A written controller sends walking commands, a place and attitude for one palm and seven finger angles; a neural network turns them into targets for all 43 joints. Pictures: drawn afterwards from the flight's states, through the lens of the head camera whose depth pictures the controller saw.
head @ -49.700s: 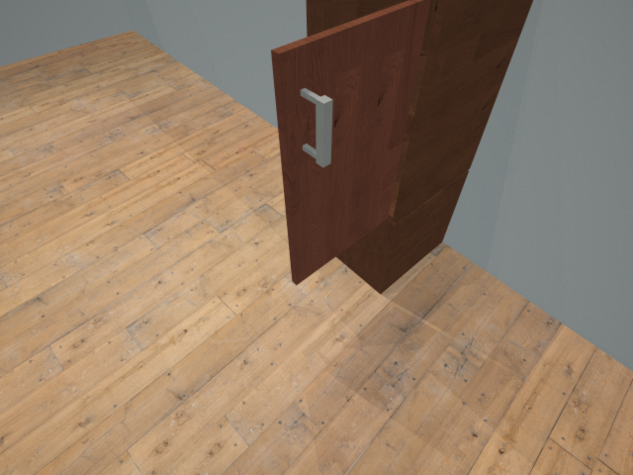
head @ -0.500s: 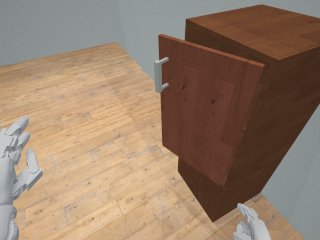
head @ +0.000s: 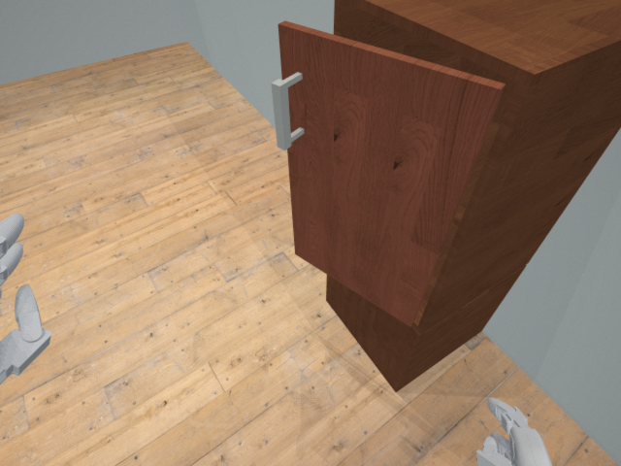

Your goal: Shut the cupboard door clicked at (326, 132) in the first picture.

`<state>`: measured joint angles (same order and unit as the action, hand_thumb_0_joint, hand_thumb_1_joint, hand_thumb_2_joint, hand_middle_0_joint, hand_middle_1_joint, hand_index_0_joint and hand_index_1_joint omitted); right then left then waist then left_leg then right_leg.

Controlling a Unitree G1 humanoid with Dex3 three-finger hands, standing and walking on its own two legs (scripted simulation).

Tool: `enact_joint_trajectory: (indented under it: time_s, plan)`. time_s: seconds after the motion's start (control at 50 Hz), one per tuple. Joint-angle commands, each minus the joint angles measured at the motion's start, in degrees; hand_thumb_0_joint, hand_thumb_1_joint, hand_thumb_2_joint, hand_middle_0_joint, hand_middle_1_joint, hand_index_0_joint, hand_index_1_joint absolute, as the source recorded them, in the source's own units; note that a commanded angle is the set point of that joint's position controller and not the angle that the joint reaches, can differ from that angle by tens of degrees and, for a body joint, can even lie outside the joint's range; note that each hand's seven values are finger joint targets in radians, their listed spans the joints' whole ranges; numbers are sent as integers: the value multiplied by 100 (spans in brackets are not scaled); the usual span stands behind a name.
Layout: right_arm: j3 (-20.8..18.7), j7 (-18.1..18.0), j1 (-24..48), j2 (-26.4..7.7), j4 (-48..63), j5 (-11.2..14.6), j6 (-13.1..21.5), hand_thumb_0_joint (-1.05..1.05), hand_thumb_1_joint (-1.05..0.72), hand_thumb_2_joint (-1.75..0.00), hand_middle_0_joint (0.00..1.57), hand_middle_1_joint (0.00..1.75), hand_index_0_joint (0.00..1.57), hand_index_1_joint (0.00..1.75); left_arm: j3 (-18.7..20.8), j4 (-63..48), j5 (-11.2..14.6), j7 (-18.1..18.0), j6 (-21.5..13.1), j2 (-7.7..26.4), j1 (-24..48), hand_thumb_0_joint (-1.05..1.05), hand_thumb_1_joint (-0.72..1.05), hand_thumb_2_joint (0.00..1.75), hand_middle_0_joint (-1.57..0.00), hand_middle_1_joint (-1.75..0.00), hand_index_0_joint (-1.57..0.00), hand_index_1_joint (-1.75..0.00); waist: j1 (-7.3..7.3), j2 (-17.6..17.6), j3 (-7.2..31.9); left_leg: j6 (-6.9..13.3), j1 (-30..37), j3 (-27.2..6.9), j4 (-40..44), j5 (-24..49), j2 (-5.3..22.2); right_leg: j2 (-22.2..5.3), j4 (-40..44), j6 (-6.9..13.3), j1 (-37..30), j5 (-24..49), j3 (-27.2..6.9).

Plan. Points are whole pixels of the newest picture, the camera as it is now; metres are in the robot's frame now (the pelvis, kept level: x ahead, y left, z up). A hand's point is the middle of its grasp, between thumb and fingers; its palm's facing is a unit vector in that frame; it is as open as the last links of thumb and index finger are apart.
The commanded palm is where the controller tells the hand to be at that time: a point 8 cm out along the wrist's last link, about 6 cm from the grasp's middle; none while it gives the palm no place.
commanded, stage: step back with the hand held close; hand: left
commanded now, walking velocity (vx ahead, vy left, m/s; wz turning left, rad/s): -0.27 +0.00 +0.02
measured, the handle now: (289, 111) +0.66 +0.08 +0.13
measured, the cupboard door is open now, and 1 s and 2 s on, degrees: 19 19 19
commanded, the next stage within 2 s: stop stepping back and stand still in 1.68 s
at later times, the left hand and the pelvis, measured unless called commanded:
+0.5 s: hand out of the picture +0.15 +0.28 +0.17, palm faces +0.48 -0.75 -0.46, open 7.4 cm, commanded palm +0.09 +0.30 +0.19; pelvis -0.05 +0.00 -0.01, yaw +0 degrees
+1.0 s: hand out of the picture +0.12 +0.28 +0.17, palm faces +0.51 -0.74 -0.44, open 7.4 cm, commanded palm +0.06 +0.31 +0.19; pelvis -0.08 +0.01 -0.03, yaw +0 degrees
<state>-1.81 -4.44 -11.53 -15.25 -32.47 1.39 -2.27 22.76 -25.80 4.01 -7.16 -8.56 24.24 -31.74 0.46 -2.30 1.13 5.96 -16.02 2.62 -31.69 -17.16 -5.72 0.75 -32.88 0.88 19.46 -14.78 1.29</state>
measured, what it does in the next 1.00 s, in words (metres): shifts its weight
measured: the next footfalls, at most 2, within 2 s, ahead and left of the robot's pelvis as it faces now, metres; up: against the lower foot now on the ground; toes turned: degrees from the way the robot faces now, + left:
right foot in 1.76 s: -0.27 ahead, -0.03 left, +0.00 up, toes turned -4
left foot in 1.92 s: -0.13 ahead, +0.11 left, +0.00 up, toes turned -2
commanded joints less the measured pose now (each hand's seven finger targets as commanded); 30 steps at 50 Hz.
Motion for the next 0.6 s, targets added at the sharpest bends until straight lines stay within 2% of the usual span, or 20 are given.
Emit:
enact_joint_trajectory:
  time_s: [0.0, 0.06, 0.08, 0.1, 0.16, 0.18, 0.22, 0.26, 0.28, 0.32, 0.38, 0.4, 0.44, 0.46, 0.48, 0.5, 0.56, 0.58]
  plan:
    - [-196, -78, 518, -608, 1048, -39, 250, 0, -90, -90, 20, 30, 20, 30, 966, -1268, 3, -137, -402, 1130, 193, 0, 90, 90, -20, -30, -20, -30, 34, -204, 824, -458, -534, -1381, 836, 2763, 1580, -402, -395, 21, -1119, 1277, -569]
    - [-205, -78, 461, -650, 1076, -39, 250, 0, -90, -90, 20, 30, 20, 30, 909, -1159, -48, -142, -402, 1028, 277, 0, 90, 90, -20, -30, -20, -30, 3, -160, 642, -240, -1210, -1446, 988, 1439, 1644, -369, -490, -3, -1311, 949, -684]
    - [-223, -81, 482, -691, 1061, -58, 262, 0, -90, -90, 20, 30, 20, 30, 1025, -1184, -90, -149, -423, 1136, 291, 0, 90, 90, -20, -30, -20, -30, 20, -169, 640, -187, -1469, -1479, 1001, 979, 1609, -396, -430, 8, -1452, 1049, -747]
    - [-197, -83, 455, -649, 1081, -38, 261, 0, -90, -90, 20, 30, 20, 30, 929, -1160, -97, -152, -425, 1035, 302, 0, 90, 90, -20, -30, -20, -30, -16, 8, 569, -161, -1671, -1454, 956, 565, 1550, -467, -396, 31, -1476, 1084, -825]
    - [-186, -66, 389, -667, 1107, -23, 277, 0, -90, -90, 20, 30, 20, 30, 939, -1127, -174, -194, -466, 1018, 382, 0, 90, 90, -20, -30, -20, -30, -64, 135, 420, -51, -2216, -1449, 870, -955, 1365, -629, -192, 116, -1452, 601, -1148]
    - [-192, -64, 421, -694, 1091, -40, 298, 0, -90, -90, 20, 30, 20, 30, 1087, -1225, -217, -210, -509, 1178, 429, 0, 90, 90, -20, -30, -20, -30, -56, 72, 450, -34, -2289, -1463, 877, -1192, 1335, -673, -120, 132, -1480, 488, -1210]
    - [-158, -64, 395, -634, 1104, -41, 335, 0, -90, -90, 20, 30, 20, 30, 1022, -1205, -234, -243, -573, 1120, 434, 0, 90, 90, -20, -30, -20, -30, -82, 276, 348, -26, -2335, -1430, 735, -1474, 1236, -755, 86, 174, -1242, 94, -1330]
    - [-144, -51, 352, -627, 1082, -49, 380, 0, -90, -90, 20, 30, 20, 30, 977, -1301, -242, -274, -641, 1096, 476, 0, 90, 90, -20, -30, -20, -30, -103, 244, 314, -49, -2223, -1383, 555, -1504, 1143, -843, 306, 238, -989, -200, -1434]
    - [-149, -48, 366, -664, 1041, -69, 405, 0, -90, -90, 20, 30, 20, 30, 1104, -1411, -268, -292, -683, 1244, 520, 0, 90, 90, -20, -30, -20, -30, -99, 84, 352, -58, -2181, -1430, 602, -1439, 1174, -840, 307, 251, -977, -226, -1424]
    - [-107, -68, 364, -644, 1029, -81, 478, 0, -90, -90, 20, 30, 20, 30, 1022, -1516, -267, -306, -748, 1160, 516, 0, 90, 90, -20, -30, -20, -30, -111, -120, 353, -23, -2184, -1519, 852, -1462, 1269, -623, 79, 156, -1008, -137, -1156]
    - [-123, -110, 367, -696, 971, -116, 589, 0, -90, -90, 20, 30, 20, 30, 1093, -1521, -315, -308, -808, 1167, 619, 0, 90, 90, -20, -30, -20, -30, -69, -557, 367, 88, -2836, -1865, 1456, -1626, 1592, -194, -634, -17, -1750, 466, -706]
    - [-117, -119, 339, -672, 953, -143, 612, 0, -90, -90, 20, 30, 20, 30, 1050, -1499, -314, -296, -817, 1102, 662, 0, 90, 90, -20, -30, -20, -30, -66, -532, 326, 92, -2938, -1928, 1558, -1502, 1685, -127, -804, -50, -1858, 627, -624]
    - [-153, -113, 309, -691, 914, -168, 628, 0, -90, -90, 20, 30, 20, 30, 1029, -1401, -316, -272, -822, 1048, 742, 0, 90, 90, -20, -30, -20, -30, -56, -438, 322, 121, -3093, -1883, 1484, -1271, 1758, -100, -939, -58, -2027, 815, -638]
    - [-175, -98, 309, -700, 901, -169, 634, 0, -90, -90, 20, 30, 20, 30, 1039, -1332, -329, -256, -828, 1046, 783, 0, 90, 90, -20, -30, -20, -30, -56, -333, 304, 142, -3204, -1853, 1448, -1382, 1772, -104, -991, -58, -2081, 789, -688]
    - [-197, -88, 339, -725, 896, -167, 638, 0, -90, -90, 20, 30, 20, 30, 1137, -1227, -336, -244, -823, 1129, 704, 0, 90, 90, -20, -30, -20, -30, -45, -217, 274, 126, -3148, -1882, 1378, -1223, 1721, -100, -906, -33, -2037, 977, -735]
    - [-176, -66, 319, -690, 891, -160, 622, 0, -90, -90, 20, 30, 20, 30, 977, -1246, -316, -221, -823, 973, 710, 0, 90, 90, -20, -30, -20, -30, -68, -195, 317, 105, -3161, -1804, 1245, -1151, 1676, -185, -903, 1, -2017, 1017, -827]
    - [-215, -8, 322, -720, 916, -132, 594, 0, -90, -90, 20, 30, 20, 30, 1005, -1324, -359, -196, -849, 975, 724, 0, 90, 90, -20, -30, -20, -30, -88, -170, 347, 134, -3464, -1691, 1070, -1844, 1569, -305, -929, 67, -2048, 834, -1090]
    - [-231, -5, 345, -729, 911, -151, 594, 0, -90, -90, 20, 30, 20, 30, 1139, -1344, -392, -202, -868, 1108, 698, 0, 90, 90, -20, -30, -20, -30, -73, -101, 400, 139, -3527, -1737, 1070, -1952, 1550, -334, -876, 76, -2112, 796, -1139]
